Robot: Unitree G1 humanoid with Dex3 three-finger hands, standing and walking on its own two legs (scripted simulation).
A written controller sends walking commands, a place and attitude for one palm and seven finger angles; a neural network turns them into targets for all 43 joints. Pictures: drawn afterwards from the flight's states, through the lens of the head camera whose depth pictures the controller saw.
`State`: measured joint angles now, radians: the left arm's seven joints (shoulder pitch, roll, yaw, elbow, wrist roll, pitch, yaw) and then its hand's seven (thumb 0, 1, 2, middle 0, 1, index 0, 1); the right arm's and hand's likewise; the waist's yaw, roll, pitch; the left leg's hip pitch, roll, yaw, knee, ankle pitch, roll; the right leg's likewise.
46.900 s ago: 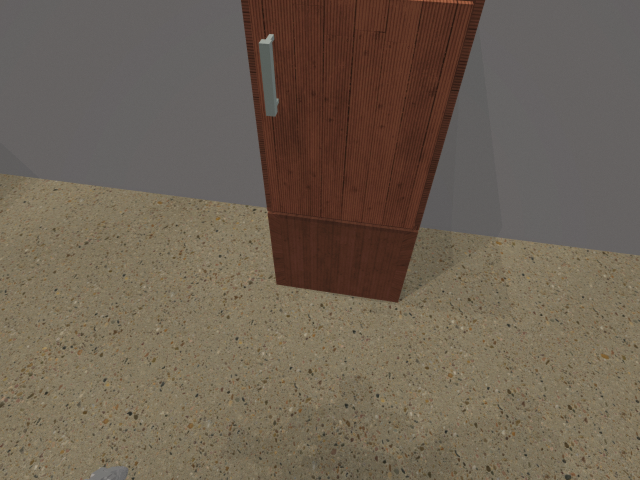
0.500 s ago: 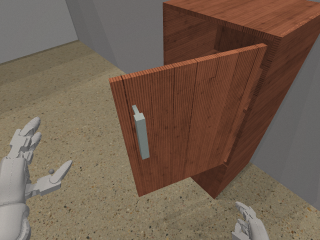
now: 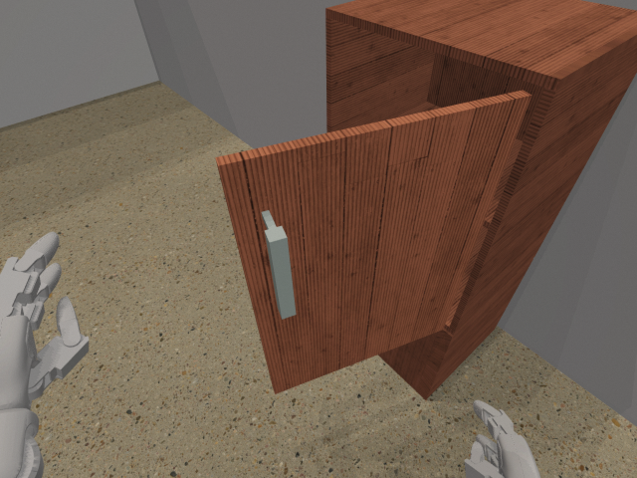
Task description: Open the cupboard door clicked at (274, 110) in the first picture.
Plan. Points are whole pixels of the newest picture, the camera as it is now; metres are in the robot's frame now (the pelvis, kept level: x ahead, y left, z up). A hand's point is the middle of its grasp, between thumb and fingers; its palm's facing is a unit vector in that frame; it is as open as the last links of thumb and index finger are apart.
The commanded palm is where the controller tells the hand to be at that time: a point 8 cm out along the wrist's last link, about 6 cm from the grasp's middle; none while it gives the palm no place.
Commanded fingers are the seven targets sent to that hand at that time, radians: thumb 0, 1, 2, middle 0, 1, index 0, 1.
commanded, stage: draw the hand back to the body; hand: left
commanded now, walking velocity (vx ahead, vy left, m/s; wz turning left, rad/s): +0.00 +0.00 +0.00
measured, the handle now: (277, 266) +0.36 +0.11 +0.08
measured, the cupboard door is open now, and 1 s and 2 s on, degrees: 71 71 71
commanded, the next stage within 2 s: step back with the hand held close in 0.04 s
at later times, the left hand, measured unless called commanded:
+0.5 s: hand (65, 371) +0.17 +0.27 +0.14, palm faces +0.33 -0.80 -0.51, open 7.4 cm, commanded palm +0.11 +0.31 +0.17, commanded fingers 0.00 0.90 0.90 -0.20 -0.30 -0.20 -0.30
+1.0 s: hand out of the picture +0.09 +0.29 +0.15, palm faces +0.43 -0.78 -0.45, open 7.4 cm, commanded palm +0.02 +0.33 +0.17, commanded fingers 0.00 0.90 0.90 -0.20 -0.30 -0.20 -0.30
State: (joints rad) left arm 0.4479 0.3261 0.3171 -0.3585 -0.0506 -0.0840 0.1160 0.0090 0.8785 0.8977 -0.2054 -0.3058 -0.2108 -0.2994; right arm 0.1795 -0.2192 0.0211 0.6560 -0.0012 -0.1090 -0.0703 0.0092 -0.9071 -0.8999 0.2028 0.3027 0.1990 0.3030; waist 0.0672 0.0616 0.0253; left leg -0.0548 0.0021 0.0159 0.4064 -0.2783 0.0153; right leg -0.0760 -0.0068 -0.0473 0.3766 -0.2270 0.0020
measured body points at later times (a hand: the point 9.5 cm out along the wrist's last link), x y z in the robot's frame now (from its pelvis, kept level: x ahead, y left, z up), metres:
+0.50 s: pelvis -0.04 +0.01 +0.00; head -0.02 +0.01 +0.44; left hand +0.14 +0.31 +0.17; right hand +0.14 -0.24 -0.09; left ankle -0.03 +0.11 -0.74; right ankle -0.01 -0.12 -0.74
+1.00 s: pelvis -0.12 +0.03 -0.02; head -0.10 +0.05 +0.42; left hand +0.06 +0.33 +0.17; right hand +0.04 -0.22 -0.10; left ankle -0.03 +0.11 -0.74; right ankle -0.02 -0.12 -0.74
